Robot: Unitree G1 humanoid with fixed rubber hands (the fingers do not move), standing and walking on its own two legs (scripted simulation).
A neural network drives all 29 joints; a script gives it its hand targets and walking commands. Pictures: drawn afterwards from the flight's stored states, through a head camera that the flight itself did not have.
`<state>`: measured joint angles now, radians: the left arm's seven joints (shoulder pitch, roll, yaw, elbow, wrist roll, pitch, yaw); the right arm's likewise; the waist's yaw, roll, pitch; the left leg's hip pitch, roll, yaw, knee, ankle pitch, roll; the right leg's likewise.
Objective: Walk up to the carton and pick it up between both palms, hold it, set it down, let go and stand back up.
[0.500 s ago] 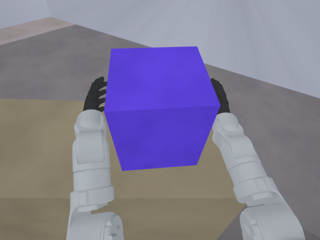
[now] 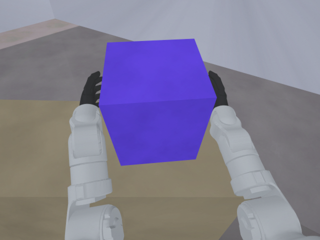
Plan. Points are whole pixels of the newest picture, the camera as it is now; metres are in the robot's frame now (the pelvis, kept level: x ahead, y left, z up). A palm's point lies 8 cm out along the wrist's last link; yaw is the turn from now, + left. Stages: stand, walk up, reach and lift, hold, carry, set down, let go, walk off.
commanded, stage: hold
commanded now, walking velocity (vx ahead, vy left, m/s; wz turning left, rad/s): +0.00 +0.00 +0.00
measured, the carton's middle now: (155, 106) +0.39 +0.01 +0.16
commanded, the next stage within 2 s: none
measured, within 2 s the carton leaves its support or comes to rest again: neither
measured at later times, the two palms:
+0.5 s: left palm (91, 107) +0.36 +0.16 +0.19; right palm (217, 107) +0.36 -0.14 +0.18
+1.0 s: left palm (89, 108) +0.36 +0.16 +0.19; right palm (216, 108) +0.36 -0.14 +0.18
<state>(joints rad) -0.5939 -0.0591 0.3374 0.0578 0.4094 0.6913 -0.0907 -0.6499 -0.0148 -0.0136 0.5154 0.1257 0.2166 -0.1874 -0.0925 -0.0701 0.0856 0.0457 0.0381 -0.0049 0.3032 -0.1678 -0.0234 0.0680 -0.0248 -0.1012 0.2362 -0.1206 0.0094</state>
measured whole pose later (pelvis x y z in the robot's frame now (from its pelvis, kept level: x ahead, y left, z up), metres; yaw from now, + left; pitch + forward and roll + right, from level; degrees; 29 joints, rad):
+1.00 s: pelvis +0.00 +0.00 +0.00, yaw +0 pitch -11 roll -1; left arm -0.58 -0.06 0.32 0.04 0.42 0.70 -0.09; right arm -0.62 -0.01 -0.02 0.50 0.12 0.20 -0.19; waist -0.09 -0.07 0.10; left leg 0.05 0.03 0.00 0.30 -0.16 -0.02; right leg 0.07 -0.03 -0.10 0.24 -0.12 0.01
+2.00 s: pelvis +0.00 +0.00 +0.00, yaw +0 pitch -11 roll -1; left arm -0.58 -0.06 0.32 0.03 0.42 0.70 -0.09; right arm -0.62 -0.01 -0.02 0.50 0.12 0.20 -0.18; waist -0.09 -0.08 0.10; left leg 0.05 0.04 0.01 0.30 -0.16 -0.02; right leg 0.07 -0.03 -0.10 0.24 -0.12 0.01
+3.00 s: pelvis +0.00 +0.00 +0.00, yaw +1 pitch -11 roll -1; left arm -0.58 -0.06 0.32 0.04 0.42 0.70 -0.09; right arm -0.62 -0.01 -0.02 0.50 0.12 0.20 -0.19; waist -0.10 -0.08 0.11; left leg 0.05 0.04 0.01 0.30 -0.16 -0.02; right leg 0.08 -0.03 -0.10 0.24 -0.12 0.01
